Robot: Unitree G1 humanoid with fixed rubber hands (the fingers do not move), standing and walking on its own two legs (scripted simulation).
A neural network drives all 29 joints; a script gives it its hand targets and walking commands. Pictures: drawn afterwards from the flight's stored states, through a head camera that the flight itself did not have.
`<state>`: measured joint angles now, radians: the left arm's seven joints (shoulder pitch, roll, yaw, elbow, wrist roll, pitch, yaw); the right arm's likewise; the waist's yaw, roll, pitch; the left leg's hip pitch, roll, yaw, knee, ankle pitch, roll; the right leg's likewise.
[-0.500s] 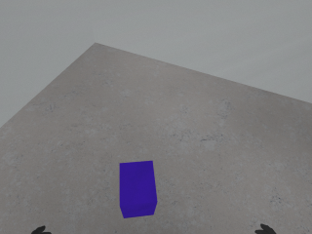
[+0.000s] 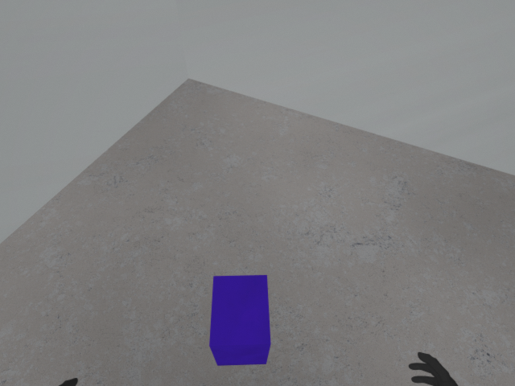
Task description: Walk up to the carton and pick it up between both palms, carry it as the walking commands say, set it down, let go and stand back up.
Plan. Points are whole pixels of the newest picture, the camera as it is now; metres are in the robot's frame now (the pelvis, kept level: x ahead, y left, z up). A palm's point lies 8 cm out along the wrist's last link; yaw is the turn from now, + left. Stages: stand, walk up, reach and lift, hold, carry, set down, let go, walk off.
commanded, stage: walk up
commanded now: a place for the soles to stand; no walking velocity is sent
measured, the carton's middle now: (241, 322) +0.40 +0.04 -0.62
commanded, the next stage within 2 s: reach and lift in 0.90 s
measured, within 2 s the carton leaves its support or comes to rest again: neither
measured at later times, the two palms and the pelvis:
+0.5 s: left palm out of the picture +0.08 +0.32 -0.10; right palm out of the picture +0.06 -0.29 -0.09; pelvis -0.01 +0.02 +0.02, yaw -1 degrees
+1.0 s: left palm out of the picture +0.11 +0.31 -0.10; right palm out of the picture +0.09 -0.28 -0.09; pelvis -0.02 +0.02 +0.01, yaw -2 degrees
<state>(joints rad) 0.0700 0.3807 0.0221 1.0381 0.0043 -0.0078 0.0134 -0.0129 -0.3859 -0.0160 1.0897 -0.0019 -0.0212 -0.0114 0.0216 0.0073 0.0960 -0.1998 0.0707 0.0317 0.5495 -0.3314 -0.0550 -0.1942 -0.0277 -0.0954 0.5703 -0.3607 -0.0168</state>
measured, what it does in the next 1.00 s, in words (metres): stands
